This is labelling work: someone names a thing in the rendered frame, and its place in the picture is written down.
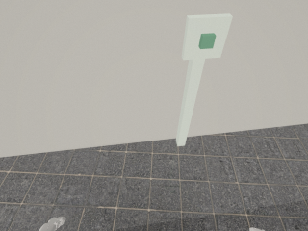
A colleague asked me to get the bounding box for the panel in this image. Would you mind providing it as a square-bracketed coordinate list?
[176, 13, 233, 146]

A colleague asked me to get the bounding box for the button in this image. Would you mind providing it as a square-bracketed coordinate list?
[198, 33, 216, 49]

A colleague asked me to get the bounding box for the robot left hand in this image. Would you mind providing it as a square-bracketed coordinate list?
[39, 217, 66, 231]

